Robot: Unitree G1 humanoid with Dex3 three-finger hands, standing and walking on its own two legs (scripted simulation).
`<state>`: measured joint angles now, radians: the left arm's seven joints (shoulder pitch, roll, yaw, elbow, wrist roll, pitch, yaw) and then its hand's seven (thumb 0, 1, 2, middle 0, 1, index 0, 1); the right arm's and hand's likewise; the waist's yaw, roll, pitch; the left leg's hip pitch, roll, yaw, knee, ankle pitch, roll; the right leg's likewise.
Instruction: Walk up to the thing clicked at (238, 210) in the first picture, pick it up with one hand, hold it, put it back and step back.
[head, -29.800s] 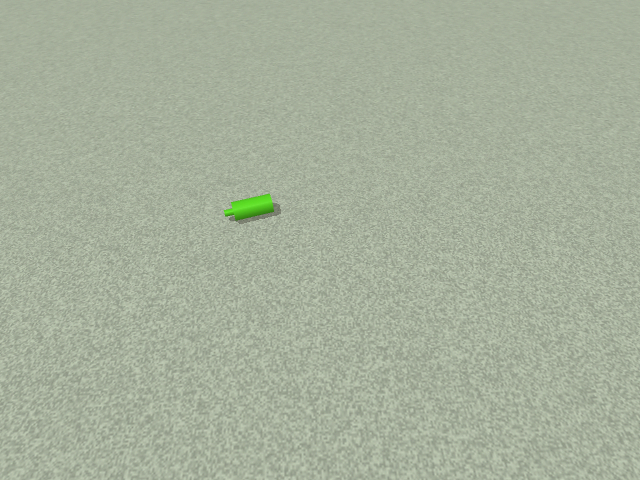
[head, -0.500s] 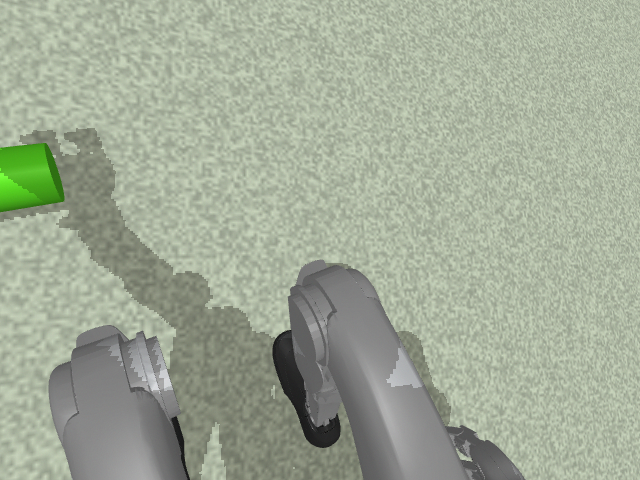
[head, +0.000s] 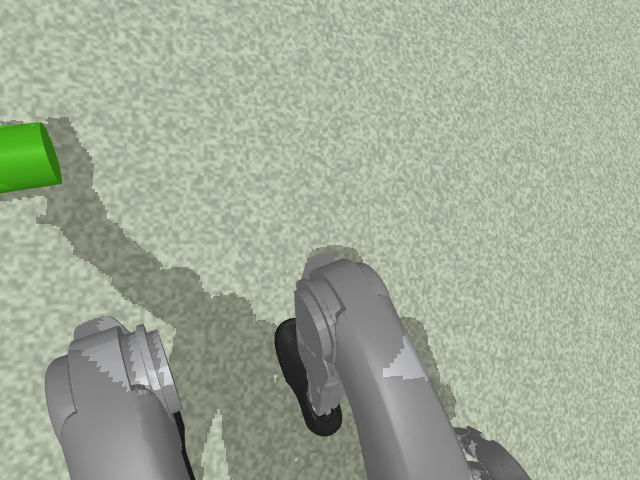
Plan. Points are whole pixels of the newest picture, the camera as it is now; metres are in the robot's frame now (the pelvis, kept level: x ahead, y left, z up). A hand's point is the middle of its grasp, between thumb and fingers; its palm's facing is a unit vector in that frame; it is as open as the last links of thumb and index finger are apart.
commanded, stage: close in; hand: left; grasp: from above
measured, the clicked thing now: out of the picture +0.53 +0.33 -0.29
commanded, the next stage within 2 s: rest palm in 0.20 s
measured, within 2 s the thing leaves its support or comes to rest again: neither
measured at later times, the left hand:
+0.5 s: hand out of the picture +0.52 +0.30 -0.20, palm faces -0.49 -0.06 -0.87, open 14.0 cm
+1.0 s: hand out of the picture +0.52 +0.30 -0.25, palm faces -0.48 -0.08 -0.88, open 13.7 cm
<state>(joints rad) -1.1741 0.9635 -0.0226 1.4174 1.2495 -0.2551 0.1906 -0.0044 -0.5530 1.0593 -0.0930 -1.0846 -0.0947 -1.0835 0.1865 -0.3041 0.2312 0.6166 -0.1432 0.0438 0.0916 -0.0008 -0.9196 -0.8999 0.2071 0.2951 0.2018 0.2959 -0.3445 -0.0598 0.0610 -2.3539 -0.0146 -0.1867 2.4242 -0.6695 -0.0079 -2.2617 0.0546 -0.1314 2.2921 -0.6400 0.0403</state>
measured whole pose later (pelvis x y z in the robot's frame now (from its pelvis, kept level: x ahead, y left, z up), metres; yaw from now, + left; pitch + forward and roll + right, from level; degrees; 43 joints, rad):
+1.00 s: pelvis +0.01 +0.00 -0.01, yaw -3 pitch +32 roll -15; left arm -1.19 1.08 0.03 1.62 1.32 -0.23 0.42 0.00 -0.50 1.06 -0.12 -1.02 -0.11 -1.03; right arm 0.14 -0.33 0.33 0.57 -0.19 -0.08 0.12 0.00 -0.91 -0.90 0.21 0.29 0.20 0.30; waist -0.44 -0.13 0.15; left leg -2.36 0.00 -0.24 2.48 -0.71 0.00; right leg -2.25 0.08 -0.17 2.30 -0.65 0.05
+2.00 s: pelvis +0.00 +0.01 -0.01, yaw -5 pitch +30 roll -16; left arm -1.18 1.13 0.04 1.67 1.30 -0.22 0.50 0.00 -0.38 0.98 -0.17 -1.02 -0.18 -1.02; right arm 0.12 -0.34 0.38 0.57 -0.22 -0.14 0.15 0.00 -0.92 -0.91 0.20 0.29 0.20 0.30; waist -0.46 -0.16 0.20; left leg -2.35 0.01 -0.26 2.51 -0.72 0.00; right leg -2.24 0.09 -0.19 2.31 -0.64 0.06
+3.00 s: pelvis +0.00 +0.01 -0.01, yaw -6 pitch +30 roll -17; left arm -1.18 1.14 0.02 1.65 1.30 -0.24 0.48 0.00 -0.03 0.56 -0.47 -0.73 -0.49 -0.69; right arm 0.11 -0.34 0.40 0.56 -0.23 -0.12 0.13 0.00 -0.91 -0.90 0.20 0.29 0.20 0.30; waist -0.45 -0.16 0.21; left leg -2.35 0.01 -0.27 2.51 -0.72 0.01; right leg -2.23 0.09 -0.20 2.30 -0.64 0.06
